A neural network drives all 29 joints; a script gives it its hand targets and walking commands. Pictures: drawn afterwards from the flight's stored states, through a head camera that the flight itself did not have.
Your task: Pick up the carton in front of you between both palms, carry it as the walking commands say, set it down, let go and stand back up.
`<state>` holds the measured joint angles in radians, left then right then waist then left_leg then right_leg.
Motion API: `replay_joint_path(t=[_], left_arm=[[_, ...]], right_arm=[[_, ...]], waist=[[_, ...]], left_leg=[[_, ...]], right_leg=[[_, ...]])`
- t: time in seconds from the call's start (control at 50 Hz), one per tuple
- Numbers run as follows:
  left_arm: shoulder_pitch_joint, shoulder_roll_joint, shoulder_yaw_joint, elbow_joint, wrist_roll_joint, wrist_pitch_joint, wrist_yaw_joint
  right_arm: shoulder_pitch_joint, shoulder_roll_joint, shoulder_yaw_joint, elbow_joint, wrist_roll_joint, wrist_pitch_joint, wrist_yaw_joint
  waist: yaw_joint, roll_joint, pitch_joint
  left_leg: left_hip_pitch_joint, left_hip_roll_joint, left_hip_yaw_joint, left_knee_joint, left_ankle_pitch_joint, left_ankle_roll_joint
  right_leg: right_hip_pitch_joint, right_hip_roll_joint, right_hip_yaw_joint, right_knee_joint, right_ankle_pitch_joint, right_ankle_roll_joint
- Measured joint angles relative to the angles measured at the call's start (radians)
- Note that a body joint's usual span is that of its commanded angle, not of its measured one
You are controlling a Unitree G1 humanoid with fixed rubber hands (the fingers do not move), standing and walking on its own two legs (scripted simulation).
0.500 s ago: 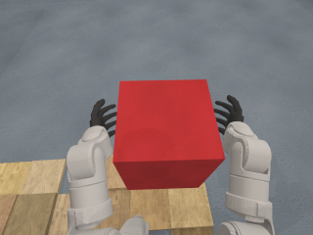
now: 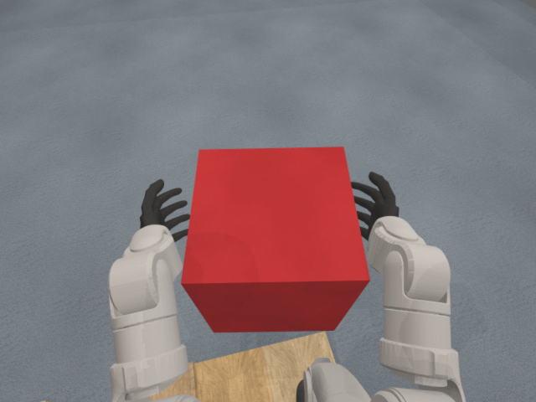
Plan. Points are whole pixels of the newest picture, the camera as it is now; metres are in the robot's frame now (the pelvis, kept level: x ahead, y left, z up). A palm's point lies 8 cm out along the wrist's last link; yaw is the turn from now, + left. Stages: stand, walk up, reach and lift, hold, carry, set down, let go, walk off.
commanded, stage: carry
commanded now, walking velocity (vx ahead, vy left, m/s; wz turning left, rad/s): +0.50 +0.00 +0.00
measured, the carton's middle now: (272, 248) +0.34 -0.01 +0.01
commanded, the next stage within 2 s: none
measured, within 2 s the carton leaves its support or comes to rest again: neither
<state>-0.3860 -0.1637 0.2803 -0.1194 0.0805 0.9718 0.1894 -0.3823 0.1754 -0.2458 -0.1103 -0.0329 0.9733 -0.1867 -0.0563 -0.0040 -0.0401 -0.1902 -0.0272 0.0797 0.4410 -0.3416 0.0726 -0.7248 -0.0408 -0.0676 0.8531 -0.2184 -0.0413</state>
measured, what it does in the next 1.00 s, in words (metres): goes down: right foot, then left foot 0.04 m lower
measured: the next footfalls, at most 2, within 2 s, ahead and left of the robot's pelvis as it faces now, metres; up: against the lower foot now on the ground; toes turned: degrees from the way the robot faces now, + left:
right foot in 0.10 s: +0.27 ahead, -0.10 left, +0.00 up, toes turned -2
left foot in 0.64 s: +0.57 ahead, +0.10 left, -0.03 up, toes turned +4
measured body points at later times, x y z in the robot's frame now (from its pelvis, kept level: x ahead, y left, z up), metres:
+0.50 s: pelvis +0.32 -0.01 +0.00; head +0.32 -0.02 +0.45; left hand +0.65 +0.15 +0.13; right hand +0.67 -0.16 +0.13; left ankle +0.44 +0.12 -0.71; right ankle +0.23 -0.10 -0.74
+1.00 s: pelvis +0.63 +0.04 -0.04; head +0.67 +0.06 +0.41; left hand +0.97 +0.20 +0.01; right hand +0.96 -0.12 +0.02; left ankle +0.53 +0.10 -0.77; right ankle +0.78 -0.08 -0.72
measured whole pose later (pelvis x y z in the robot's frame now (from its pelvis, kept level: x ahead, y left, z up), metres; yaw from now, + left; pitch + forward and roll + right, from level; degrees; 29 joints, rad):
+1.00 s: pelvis +0.63 +0.04 -0.04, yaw +0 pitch +5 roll -1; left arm -0.31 -0.16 0.26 -0.03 0.10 0.86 0.17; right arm -0.32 0.17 -0.23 -0.01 -0.05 0.86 -0.15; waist -0.05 -0.01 -0.02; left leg -0.12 -0.04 0.08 0.41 -0.38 0.09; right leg -0.72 -0.04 -0.08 0.78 -0.13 -0.03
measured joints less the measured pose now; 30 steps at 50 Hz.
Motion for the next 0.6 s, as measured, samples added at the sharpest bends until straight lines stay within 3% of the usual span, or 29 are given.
replay_joint_path(t=[0.08,0.12,0.14,0.2,0.24,0.34,0.4,0.5,0.6], left_arm=[[-0.001,0.018,-0.011,-0.025,-0.021,-0.007,0.003],[-0.019,0.023,-0.025,-0.02,-0.037,-0.008,0.007],[-0.032,0.023,-0.034,-0.013,-0.043,-0.006,0.01],[-0.057,0.026,-0.057,-0.012,-0.067,0.015,0.022],[-0.048,0.029,-0.069,-0.038,-0.096,0.04,0.023],[-0.053,0.027,-0.066,-0.084,-0.113,0.069,0.038],[-0.067,0.025,-0.061,-0.082,-0.106,0.081,0.037],[-0.086,0.008,-0.054,-0.026,-0.069,0.104,0.027],[-0.093,-0.01,-0.043,0.058,-0.02,0.113,0.017]], right_arm=[[-0.006,-0.004,0.018,-0.029,0.001,-0.004,-0.006],[-0.006,-0.02,0.019,-0.053,0.008,0.005,-0.013],[-0.007,-0.033,0.017,-0.062,0.014,0.01,-0.018],[-0.031,-0.069,0.008,-0.054,0.022,0.02,-0.033],[-0.045,-0.067,-0.011,-0.053,0.024,0.032,-0.04],[-0.076,-0.049,-0.039,-0.078,0.014,0.058,-0.042],[-0.084,-0.049,-0.042,-0.079,0.001,0.066,-0.039],[-0.079,-0.058,-0.052,-0.04,-0.024,0.088,-0.026],[-0.075,-0.063,-0.072,0.042,-0.047,0.092,-0.006]], waist=[[0.016,0.003,-0.015],[0.037,0.016,-0.012],[0.052,0.021,-0.012],[0.106,0.017,-0.001],[0.125,0.012,0.004],[0.135,-0.001,0.003],[0.132,-0.002,-0.014],[0.125,0.011,-0.059],[0.123,0.018,-0.093]], left_leg=[[0.099,0.005,-0.004,0.001,-0.089,-0.021],[0.109,0.024,0.005,0.119,-0.147,-0.03],[0.076,0.037,0.007,0.239,-0.12,-0.031],[-0.111,0.001,-0.065,0.679,-0.133,-0.028],[-0.223,-0.003,-0.077,0.785,-0.11,-0.02],[-0.402,0.039,-0.07,0.605,-0.078,-0.033],[-0.442,0.063,-0.059,0.426,0.028,-0.045],[-0.424,0.08,-0.047,0.211,0.26,-0.051],[-0.32,0.069,-0.006,0.024,0.344,-0.029]], right_leg=[[0.083,0.03,-0.048,-0.231,0.13,-0.029],[0.163,0.059,-0.06,-0.31,0.254,-0.069],[0.186,0.065,-0.057,-0.293,0.191,-0.068],[0.211,0.08,-0.039,-0.226,0.026,-0.057],[0.25,0.086,-0.033,-0.249,0.015,-0.05],[0.363,0.087,-0.022,-0.34,-0.024,-0.057],[0.434,0.084,-0.01,-0.383,-0.055,-0.047],[0.56,0.089,0.004,-0.413,-0.144,-0.021],[0.67,0.085,0.018,-0.352,-0.298,0.014]])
